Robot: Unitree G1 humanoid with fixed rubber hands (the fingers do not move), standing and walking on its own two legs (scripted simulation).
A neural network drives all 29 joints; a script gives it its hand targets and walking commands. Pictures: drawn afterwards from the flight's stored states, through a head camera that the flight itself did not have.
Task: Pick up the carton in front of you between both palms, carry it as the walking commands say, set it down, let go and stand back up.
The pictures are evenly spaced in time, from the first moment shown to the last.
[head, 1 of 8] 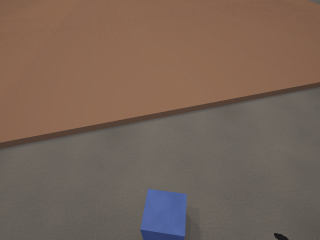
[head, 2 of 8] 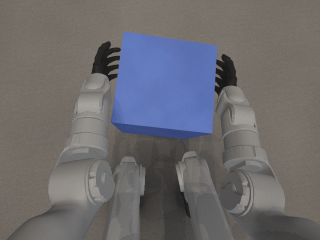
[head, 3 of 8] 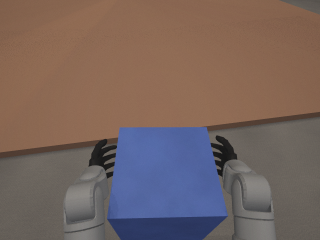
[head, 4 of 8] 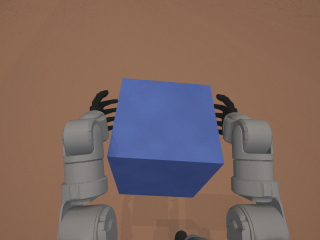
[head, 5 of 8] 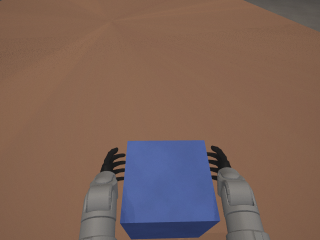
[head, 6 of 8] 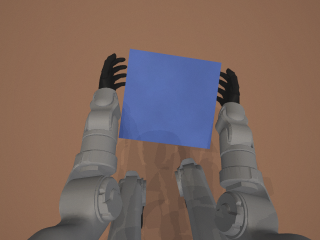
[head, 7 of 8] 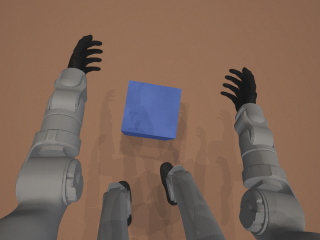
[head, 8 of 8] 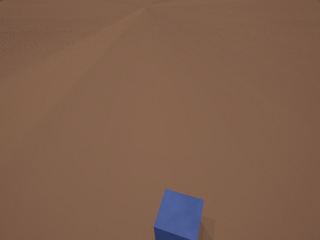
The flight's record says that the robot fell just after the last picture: no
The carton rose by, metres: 0.82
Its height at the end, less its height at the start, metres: +0.07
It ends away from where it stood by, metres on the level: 3.00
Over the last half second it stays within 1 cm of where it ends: yes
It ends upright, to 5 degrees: yes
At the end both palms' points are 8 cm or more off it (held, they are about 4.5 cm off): yes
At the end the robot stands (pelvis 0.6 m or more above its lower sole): yes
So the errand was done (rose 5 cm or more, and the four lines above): yes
